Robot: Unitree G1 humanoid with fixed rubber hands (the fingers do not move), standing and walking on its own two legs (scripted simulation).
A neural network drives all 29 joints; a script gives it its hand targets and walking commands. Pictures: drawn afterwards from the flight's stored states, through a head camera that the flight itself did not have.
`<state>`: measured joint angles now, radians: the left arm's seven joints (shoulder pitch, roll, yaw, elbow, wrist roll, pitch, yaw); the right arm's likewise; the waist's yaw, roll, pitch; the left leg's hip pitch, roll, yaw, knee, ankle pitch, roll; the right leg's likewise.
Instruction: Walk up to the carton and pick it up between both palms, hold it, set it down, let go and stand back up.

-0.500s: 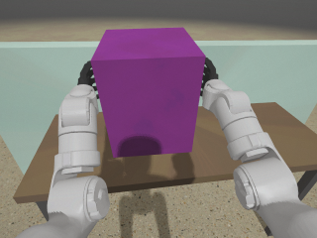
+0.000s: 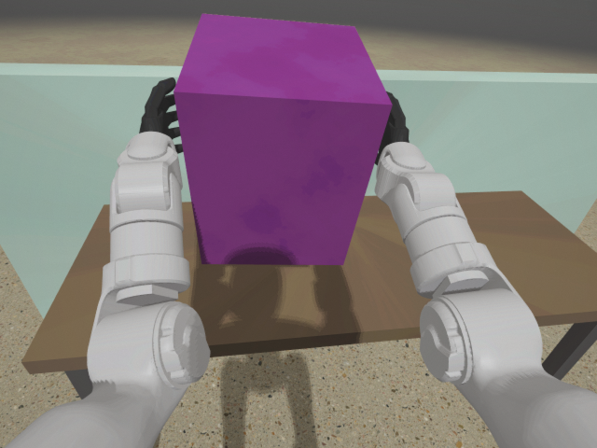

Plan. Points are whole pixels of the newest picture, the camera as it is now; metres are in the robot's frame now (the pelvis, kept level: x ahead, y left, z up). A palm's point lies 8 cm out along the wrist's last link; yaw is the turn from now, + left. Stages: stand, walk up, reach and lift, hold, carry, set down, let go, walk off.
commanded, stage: set down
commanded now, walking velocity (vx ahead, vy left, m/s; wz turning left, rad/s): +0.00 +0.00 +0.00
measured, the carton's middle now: (277, 147) +0.43 +0.01 +0.27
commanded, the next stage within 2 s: none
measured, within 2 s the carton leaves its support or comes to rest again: neither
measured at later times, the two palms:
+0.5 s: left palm (165, 188) +0.41 +0.16 +0.22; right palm (372, 195) +0.40 -0.13 +0.21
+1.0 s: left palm (169, 208) +0.41 +0.16 +0.18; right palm (365, 203) +0.42 -0.13 +0.18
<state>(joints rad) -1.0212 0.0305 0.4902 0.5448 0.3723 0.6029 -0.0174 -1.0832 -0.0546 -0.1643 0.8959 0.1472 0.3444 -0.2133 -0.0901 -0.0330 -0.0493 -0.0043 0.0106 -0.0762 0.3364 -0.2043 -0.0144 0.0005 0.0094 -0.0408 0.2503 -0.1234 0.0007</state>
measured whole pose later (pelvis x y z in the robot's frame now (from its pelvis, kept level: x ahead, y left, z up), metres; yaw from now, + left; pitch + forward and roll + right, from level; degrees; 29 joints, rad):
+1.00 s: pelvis +0.01 +0.00 +0.00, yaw -1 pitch -3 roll -1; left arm -0.89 -0.02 0.41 0.69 0.28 0.35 0.08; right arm -0.94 -0.04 -0.27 1.03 0.00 0.05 -0.13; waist 0.00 -0.04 0.00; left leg -0.08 0.02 -0.07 0.35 -0.21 -0.02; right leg -0.06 0.02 -0.04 0.24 -0.11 0.00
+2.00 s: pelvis +0.02 +0.00 +0.00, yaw -2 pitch +4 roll -1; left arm -0.86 -0.07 0.49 0.81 0.30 0.19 0.11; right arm -0.91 -0.02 -0.43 1.06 -0.20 -0.02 -0.06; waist 0.08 -0.01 -0.05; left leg -0.20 0.03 -0.04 0.34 -0.22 -0.02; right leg -0.20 0.02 -0.01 0.24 -0.11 0.00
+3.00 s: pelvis +0.02 +0.00 +0.00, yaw -3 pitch +8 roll -1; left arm -0.80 -0.12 0.56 0.85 0.37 0.03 0.09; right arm -0.83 0.04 -0.58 1.02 -0.39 -0.14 -0.02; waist 0.10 -0.02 -0.05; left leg -0.27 0.02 -0.03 0.34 -0.20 -0.01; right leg -0.29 0.01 0.00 0.26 -0.11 0.00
